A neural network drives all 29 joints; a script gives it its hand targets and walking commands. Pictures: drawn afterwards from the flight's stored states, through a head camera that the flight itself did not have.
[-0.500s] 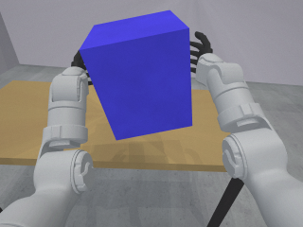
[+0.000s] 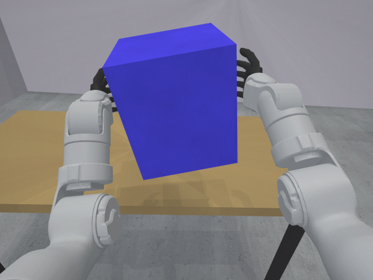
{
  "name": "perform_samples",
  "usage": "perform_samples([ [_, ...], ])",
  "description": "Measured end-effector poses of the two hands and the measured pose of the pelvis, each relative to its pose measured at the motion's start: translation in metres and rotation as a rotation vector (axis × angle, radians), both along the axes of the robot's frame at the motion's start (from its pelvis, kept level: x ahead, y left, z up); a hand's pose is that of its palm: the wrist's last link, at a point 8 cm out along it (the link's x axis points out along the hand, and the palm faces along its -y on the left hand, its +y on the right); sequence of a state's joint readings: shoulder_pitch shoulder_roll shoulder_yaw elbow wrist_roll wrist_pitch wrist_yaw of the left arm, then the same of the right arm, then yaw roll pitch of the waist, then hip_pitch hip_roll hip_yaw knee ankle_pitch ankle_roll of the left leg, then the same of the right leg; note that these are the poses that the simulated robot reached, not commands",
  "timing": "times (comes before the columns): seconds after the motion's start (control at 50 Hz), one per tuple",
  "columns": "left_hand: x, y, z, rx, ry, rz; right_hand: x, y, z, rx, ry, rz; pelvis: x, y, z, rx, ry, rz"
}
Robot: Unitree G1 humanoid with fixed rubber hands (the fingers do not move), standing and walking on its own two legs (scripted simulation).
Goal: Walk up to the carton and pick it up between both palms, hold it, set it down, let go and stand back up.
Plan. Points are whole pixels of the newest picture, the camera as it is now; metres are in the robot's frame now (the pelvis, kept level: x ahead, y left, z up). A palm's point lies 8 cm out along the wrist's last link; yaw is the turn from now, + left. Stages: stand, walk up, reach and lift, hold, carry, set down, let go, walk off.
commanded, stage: hold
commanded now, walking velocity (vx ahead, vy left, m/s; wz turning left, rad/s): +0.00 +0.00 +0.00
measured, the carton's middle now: (177, 100) +0.41 +0.01 +0.27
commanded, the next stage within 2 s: none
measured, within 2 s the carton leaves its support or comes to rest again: neither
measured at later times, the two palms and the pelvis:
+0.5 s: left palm (98, 97) +0.36 +0.16 +0.29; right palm (251, 78) +0.36 -0.14 +0.33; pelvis +0.00 -0.01 +0.00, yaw +1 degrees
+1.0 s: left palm (101, 99) +0.37 +0.16 +0.29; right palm (251, 83) +0.36 -0.14 +0.32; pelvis +0.00 +0.00 +0.00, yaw +0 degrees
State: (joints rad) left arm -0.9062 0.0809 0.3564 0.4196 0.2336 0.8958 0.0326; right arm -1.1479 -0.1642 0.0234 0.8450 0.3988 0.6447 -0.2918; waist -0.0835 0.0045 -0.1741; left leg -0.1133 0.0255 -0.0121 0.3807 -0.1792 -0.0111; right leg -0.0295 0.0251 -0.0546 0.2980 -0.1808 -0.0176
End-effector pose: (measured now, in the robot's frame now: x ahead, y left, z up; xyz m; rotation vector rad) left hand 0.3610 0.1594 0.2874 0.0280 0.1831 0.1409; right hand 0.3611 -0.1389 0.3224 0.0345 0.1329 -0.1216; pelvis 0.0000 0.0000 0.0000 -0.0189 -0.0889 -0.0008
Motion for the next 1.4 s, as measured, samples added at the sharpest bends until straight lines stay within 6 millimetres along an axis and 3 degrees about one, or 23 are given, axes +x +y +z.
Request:
perform_samples([
  [0.4,0.003,-0.003,0.006,-0.011,-0.019,-0.007,0.0,-0.003,0.01,-0.019,-0.01,-0.006,-0.006,-0.011,0.0,0.002,0.03,0.007],
  [1.02,0.004,-0.001,0.002,0.011,-0.01,-0.001,0.004,-0.001,0.0,-0.002,0.011,-0.002,-0.002,-0.003,0.0,-0.001,0.018,0.008],
  [1.4,0.003,0.001,0.004,-0.015,-0.026,0.001,0.002,0.001,0.008,-0.012,0.001,-0.004,-0.001,-0.006,0.0,-0.004,0.019,0.012],
])
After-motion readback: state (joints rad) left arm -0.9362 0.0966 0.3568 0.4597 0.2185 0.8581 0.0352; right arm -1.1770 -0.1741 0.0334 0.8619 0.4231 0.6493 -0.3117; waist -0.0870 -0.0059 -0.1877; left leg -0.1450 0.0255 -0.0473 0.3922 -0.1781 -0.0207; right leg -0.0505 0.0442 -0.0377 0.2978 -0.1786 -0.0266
